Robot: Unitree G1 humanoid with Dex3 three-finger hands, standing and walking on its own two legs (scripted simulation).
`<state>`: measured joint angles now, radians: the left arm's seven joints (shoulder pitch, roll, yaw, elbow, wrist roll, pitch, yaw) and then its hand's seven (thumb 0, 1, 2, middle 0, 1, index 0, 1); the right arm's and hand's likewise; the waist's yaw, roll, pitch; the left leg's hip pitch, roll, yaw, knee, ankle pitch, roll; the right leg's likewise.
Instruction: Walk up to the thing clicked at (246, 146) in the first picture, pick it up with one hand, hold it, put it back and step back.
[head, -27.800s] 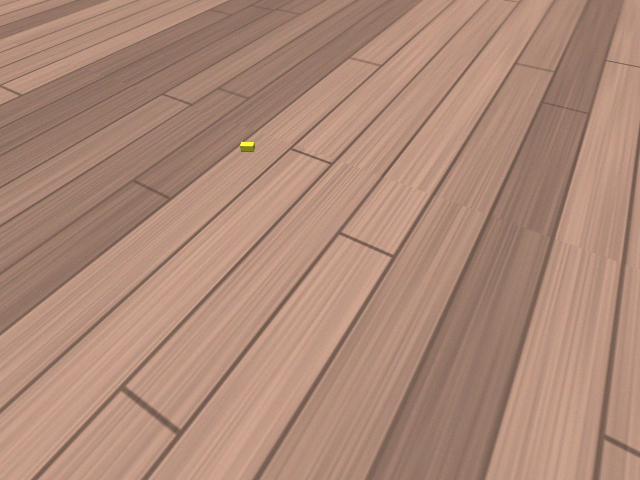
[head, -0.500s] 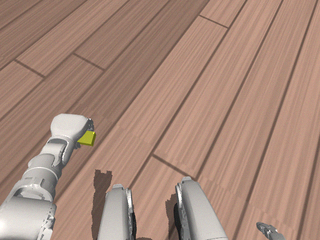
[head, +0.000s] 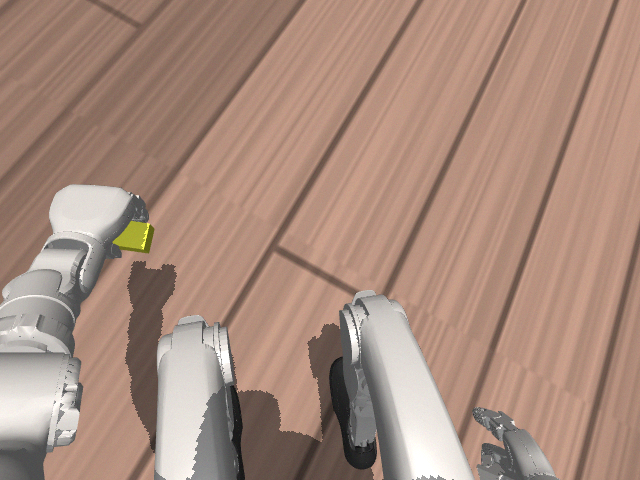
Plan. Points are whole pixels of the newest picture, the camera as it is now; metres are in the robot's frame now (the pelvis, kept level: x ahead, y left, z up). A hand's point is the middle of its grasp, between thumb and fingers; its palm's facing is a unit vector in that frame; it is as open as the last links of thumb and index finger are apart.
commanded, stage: crouch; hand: left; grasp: from above
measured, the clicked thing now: (123, 235) +0.45 +0.23 -0.20
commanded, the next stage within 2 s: lower in 0.82 s
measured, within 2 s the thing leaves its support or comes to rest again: neither
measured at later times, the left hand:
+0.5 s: hand (123, 243) +0.45 +0.24 -0.23, palm faces -0.47 +0.06 -0.88, open 6.6 cm
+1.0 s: hand (130, 243) +0.46 +0.24 -0.27, palm faces -0.48 +0.05 -0.87, open 6.6 cm
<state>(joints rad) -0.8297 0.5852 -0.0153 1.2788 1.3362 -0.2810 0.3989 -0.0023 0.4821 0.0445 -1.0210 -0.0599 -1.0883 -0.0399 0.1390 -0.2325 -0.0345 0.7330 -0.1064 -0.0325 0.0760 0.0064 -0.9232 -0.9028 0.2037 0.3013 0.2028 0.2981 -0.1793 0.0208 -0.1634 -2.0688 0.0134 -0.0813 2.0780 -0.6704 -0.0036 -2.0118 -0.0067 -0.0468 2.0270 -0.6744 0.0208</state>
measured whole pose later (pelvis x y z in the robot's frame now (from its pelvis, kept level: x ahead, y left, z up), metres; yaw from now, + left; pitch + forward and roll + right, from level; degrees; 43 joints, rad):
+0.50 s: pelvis +0.00 +0.00 -0.06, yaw -2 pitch +36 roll -7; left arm -0.91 0.65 0.01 1.40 1.37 -0.29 0.41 -0.01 0.48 0.06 -1.01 -0.08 -1.07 -0.06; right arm 0.16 -0.24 -0.01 0.76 -0.13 -0.03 0.12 0.00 -0.93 -0.90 0.20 0.30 0.20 0.30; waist -0.22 0.00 -0.12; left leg -2.24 0.02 -0.10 2.29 -0.69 0.00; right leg -2.18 0.01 -0.06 2.22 -0.69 0.03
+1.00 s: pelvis -0.01 +0.00 -0.10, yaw -3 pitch +34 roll -7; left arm -0.95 0.71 0.03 1.46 1.37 -0.32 0.42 -0.01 0.49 0.04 -1.00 -0.08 -1.06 -0.07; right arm 0.13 -0.26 0.03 0.77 -0.15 -0.04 0.13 0.00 -0.93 -0.90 0.20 0.30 0.20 0.30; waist -0.24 -0.01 -0.06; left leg -2.31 0.01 -0.13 2.40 -0.69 -0.02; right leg -2.25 0.01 -0.08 2.33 -0.68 0.02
